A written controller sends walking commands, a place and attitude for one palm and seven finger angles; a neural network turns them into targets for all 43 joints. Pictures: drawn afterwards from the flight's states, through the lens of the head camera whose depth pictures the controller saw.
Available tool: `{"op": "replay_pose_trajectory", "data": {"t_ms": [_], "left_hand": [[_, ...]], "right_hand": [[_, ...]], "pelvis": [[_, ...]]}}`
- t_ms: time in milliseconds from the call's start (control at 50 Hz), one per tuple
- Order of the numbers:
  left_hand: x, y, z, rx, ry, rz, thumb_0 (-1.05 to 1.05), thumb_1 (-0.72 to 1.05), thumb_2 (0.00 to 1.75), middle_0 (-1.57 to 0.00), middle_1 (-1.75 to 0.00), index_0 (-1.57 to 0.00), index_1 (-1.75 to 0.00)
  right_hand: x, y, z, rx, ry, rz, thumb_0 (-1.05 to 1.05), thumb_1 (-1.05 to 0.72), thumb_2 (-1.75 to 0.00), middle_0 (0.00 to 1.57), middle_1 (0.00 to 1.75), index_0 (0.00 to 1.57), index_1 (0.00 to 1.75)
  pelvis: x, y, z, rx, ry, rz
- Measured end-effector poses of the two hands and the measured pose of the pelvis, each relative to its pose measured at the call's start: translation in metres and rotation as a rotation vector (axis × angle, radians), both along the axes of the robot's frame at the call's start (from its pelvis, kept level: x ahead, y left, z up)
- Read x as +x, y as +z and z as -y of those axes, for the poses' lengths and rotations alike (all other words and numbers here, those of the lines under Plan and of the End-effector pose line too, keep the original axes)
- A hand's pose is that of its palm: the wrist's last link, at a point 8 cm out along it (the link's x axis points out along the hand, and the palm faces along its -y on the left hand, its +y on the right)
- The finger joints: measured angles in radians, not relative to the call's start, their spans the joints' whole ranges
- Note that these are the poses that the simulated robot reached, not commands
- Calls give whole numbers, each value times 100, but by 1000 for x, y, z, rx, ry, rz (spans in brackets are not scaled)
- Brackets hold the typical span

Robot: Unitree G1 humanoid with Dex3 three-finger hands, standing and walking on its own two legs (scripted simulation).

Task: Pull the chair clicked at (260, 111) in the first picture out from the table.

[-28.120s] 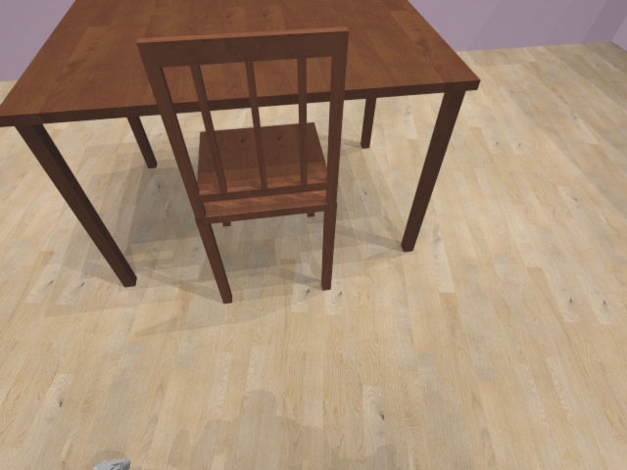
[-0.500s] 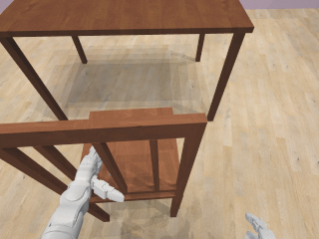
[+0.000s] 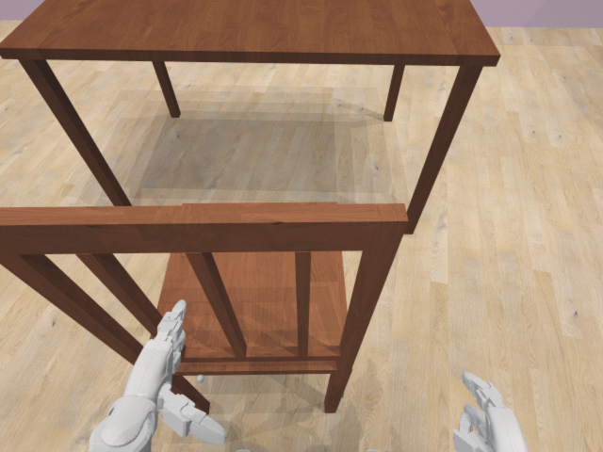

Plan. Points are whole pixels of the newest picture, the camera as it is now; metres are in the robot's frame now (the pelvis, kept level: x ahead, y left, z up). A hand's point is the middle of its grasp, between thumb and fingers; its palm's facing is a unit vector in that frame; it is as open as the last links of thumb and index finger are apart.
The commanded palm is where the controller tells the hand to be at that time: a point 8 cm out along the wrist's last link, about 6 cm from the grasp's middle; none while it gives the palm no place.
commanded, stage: draw the fingers out of the gap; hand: left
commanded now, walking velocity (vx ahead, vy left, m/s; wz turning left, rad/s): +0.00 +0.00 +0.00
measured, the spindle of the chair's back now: (224, 312) +0.31 +0.11 -0.01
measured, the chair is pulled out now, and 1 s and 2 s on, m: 0.53 0.53 0.53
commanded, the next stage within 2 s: draw the hand back to the body in 0.32 s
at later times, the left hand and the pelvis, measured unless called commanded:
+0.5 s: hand (187, 423) +0.17 +0.14 -0.02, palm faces -0.05 -0.99 -0.09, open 17.5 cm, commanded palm +0.16 +0.21 +0.01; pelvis +0.00 +0.00 -0.01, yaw +1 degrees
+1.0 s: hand (109, 393) +0.18 +0.19 +0.09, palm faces +0.08 -0.97 -0.22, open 17.1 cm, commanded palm +0.15 +0.25 +0.10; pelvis -0.01 +0.00 +0.00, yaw +0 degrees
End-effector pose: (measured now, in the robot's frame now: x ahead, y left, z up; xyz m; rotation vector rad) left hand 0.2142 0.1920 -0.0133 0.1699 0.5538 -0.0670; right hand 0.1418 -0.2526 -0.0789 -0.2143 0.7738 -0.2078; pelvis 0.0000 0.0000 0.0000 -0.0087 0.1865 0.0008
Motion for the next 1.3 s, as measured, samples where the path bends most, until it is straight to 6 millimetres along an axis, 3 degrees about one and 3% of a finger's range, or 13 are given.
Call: {"op": "replay_pose_trajectory", "data": {"t_ms": [220, 480, 640, 780, 860, 960, 1000, 1100, 1300], "left_hand": [[-11, 0, 0, -3, -11, -15, -1, -54, 20, -1, -1, -1, -1], [-56, 2, -5, -29, 38, -39, -1, -54, 20, 0, -1, -1, -1], [-55, 33, -18, -108, 139, 277, -1, -54, 20, 0, 0, -3, -2], [-53, 71, -31, -67, 87, 530, -1, -54, 20, 0, 0, -2, -2], [-53, 81, -35, -63, 55, 511, -1, -55, 20, 0, 0, -2, -1], [-55, 101, -45, -51, 74, 490, -1, -52, 22, -1, -1, -2, -2], [-55, 112, -52, 71, 97, 478, -1, -48, 23, -2, -2, -2, -2], [-60, 133, -68, 252, 226, 440, -1, -36, 29, -3, -5, -4, -5], [-60, 163, -84, 354, 324, 470, -1, -2, 45, -8, -11, -8, -12]], "right_hand": [[4, 1, -6, 5, 3, 48, 2, -91, -90, 21, 30, 20, 30], [13, 3, -8, -12, -7, 81, 2, -91, -90, 21, 30, 20, 30], [20, -9, -18, 0, 27, 90, 2, -91, -90, 21, 30, 20, 30], [22, -25, -29, 61, 47, 79, 2, -91, -90, 21, 30, 20, 30], [21, -24, -31, 87, 33, 84, 2, -91, -90, 21, 30, 20, 30], [23, -8, -27, 82, 8, 122, 2, -91, -90, 21, 30, 20, 30], [24, -1, -24, 63, 11, 122, 2, -91, -90, 21, 30, 20, 30], [29, 14, -20, 40, 19, 110, 2, -91, -90, 21, 30, 20, 30], [45, 28, -28, 29, 75, 88, 2, -91, -90, 20, 30, 20, 30]], "pelvis": [[-4, -4, -1, -2, 2, -3], [0, -9, -4, -11, 10, -15], [-6, -19, -2, -21, 16, -33], [-13, -25, -1, -23, 17, -28], [-14, -21, -1, -19, 14, -8], [-10, -10, 0, -14, 13, 20], [-8, -5, 1, -13, 8, 40], [-1, 10, 1, -14, 9, 97], [10, 28, 0, -9, 14, 171]]}}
